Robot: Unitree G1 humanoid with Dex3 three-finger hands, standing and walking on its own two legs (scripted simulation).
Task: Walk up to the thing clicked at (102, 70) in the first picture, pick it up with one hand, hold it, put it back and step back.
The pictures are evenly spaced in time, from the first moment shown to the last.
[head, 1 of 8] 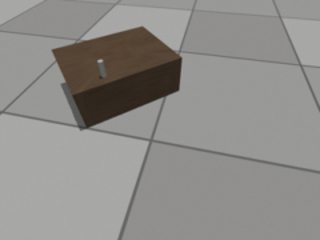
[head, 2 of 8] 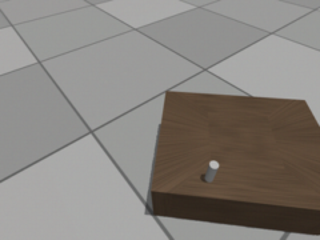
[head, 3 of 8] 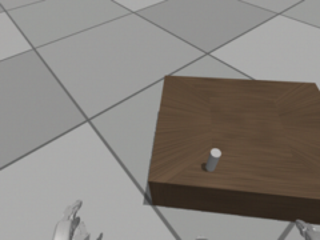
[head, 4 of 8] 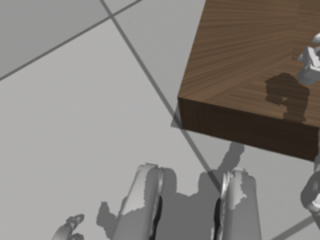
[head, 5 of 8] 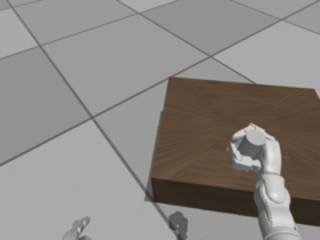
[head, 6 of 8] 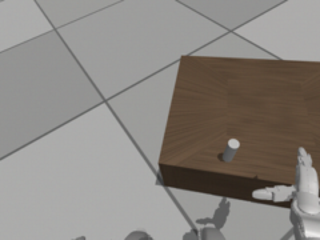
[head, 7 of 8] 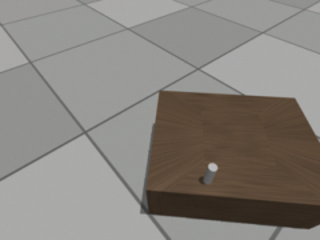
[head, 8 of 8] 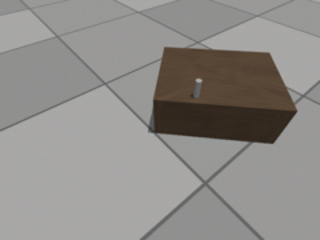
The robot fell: no
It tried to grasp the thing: yes
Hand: right
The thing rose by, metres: 0.37
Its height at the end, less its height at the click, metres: +0.00
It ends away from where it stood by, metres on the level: 0.03
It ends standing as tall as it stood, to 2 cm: yes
